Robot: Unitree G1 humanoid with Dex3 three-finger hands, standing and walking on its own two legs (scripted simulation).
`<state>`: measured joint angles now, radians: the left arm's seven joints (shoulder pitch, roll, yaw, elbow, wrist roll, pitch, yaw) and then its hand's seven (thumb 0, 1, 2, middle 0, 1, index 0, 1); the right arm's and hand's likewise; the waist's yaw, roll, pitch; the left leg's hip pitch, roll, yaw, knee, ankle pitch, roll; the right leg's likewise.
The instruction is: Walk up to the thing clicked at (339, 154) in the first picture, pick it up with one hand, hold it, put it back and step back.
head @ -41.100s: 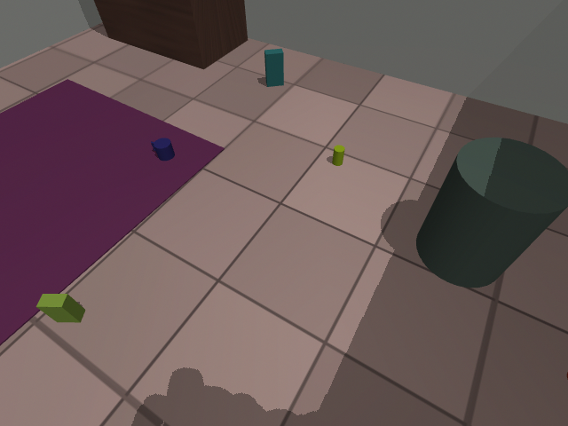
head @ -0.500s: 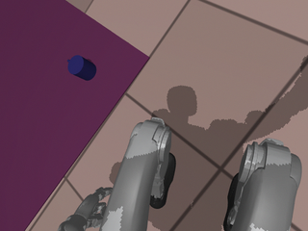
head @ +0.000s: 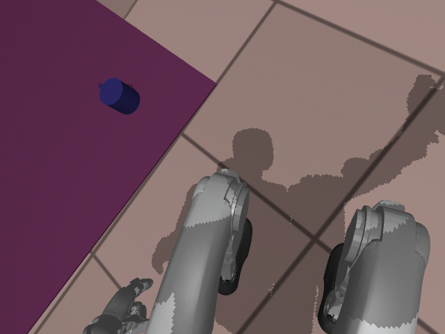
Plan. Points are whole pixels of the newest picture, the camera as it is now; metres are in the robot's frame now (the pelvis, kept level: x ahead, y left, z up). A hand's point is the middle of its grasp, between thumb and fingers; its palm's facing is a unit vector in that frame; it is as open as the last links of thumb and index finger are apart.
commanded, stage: home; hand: right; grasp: from above
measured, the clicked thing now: out of the picture +0.49 -0.38 -0.30
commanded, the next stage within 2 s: none
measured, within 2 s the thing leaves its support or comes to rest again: neither
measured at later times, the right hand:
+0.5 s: hand out of the picture +0.44 -0.37 -0.03, palm faces -0.32 +0.38 -0.87, open 10.8 cm
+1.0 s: hand out of the picture +0.28 -0.27 +0.16, palm faces +0.07 +0.89 -0.44, open 7.5 cm
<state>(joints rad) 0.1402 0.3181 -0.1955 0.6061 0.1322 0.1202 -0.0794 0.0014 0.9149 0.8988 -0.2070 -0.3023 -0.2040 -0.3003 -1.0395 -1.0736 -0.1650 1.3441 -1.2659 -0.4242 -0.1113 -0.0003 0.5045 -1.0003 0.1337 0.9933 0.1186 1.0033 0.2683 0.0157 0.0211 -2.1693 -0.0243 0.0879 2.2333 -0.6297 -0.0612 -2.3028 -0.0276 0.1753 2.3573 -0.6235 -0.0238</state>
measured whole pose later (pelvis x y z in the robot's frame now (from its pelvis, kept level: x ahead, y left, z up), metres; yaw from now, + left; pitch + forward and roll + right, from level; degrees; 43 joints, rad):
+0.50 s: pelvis +0.01 +0.00 +0.06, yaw -3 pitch +36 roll +10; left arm 0.17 0.26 -0.05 0.61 0.04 0.11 -0.08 0.00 0.90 0.89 -0.21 -0.30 -0.21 -0.30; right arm -0.67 -0.81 -0.20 0.83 -0.81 -0.12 0.06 0.00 -0.23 -0.85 0.21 0.51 0.20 0.51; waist 0.17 -0.03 -0.12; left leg -2.04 0.00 0.06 2.06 -0.65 -0.06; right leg -2.14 -0.03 0.13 2.15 -0.65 -0.02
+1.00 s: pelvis +0.04 +0.00 +0.25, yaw -9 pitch +24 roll +5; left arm 0.11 0.23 -0.02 0.56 -0.04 -0.07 0.05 0.01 0.91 0.89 -0.21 -0.30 -0.20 -0.30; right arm -0.01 -0.39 -0.10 0.30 -0.13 0.26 -0.03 0.01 -0.88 -0.89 0.21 0.31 0.21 0.30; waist 0.07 -0.04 -0.18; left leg -1.31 0.02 0.05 1.46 -0.57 -0.04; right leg -1.39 -0.04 0.08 1.53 -0.57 0.00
